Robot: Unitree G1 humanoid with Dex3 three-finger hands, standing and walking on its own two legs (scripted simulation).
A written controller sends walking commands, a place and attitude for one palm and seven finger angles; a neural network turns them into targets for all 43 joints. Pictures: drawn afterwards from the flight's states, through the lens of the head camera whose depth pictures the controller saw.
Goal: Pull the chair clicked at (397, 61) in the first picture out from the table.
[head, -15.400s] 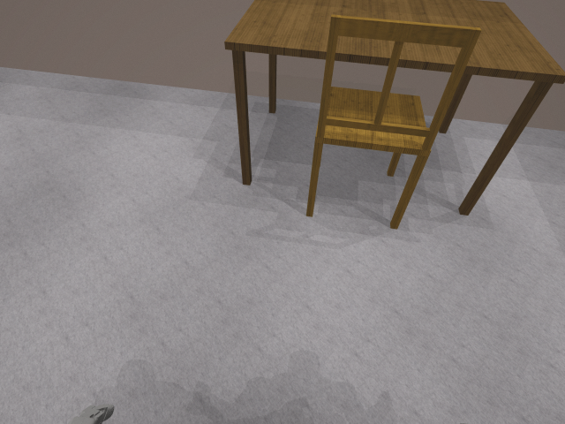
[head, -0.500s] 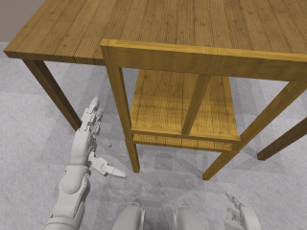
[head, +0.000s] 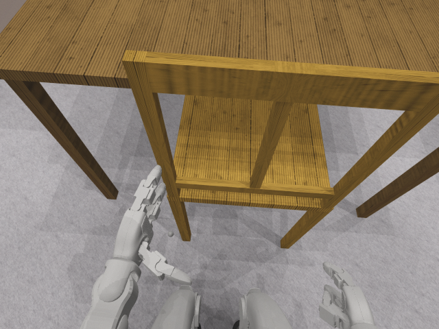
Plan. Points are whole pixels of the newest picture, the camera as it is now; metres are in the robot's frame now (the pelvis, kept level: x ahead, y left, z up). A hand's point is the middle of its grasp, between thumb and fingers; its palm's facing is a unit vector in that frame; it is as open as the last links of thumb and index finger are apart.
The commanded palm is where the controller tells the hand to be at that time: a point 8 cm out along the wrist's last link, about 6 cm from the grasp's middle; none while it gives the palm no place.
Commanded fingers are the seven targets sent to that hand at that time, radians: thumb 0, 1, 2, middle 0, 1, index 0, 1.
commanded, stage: aim the fingers beside a spindle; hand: left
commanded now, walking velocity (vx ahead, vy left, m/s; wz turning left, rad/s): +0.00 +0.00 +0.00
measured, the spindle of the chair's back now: (266, 152) +0.43 -0.07 +0.03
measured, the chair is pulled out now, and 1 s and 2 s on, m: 0.00 0.00 0.00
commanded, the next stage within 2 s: push the fingers through the gap in 1.18 s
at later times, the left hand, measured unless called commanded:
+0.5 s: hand (123, 194) +0.32 +0.16 +0.07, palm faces +0.09 -0.99 -0.10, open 16.9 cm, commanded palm +0.29 +0.18 +0.02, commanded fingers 0.00 -0.50 0.30 -0.06 -0.08 -0.06 -0.08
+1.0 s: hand (169, 230) +0.29 +0.10 -0.01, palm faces -0.19 -0.98 +0.06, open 17.0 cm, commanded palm +0.29 +0.17 +0.02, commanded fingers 0.00 -0.50 0.30 -0.06 -0.08 -0.06 -0.08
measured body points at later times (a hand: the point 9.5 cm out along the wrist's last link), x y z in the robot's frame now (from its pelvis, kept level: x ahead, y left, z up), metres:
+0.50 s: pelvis +0.00 +0.00 +0.00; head +0.09 +0.00 +0.45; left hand +0.31 +0.22 +0.07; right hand +0.16 -0.23 -0.10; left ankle +0.01 +0.09 -0.63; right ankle +0.01 -0.09 -0.63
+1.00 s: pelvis +0.00 +0.00 +0.00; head +0.09 +0.01 +0.44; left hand +0.29 +0.15 -0.01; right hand +0.17 -0.23 -0.10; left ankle +0.01 +0.09 -0.63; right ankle +0.01 -0.09 -0.63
